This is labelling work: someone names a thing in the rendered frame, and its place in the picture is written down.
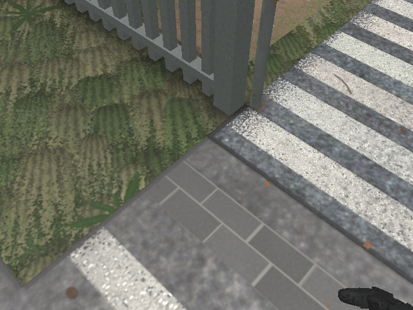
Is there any right robot hand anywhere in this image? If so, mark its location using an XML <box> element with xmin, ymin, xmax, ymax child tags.
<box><xmin>338</xmin><ymin>287</ymin><xmax>413</xmax><ymax>310</ymax></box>

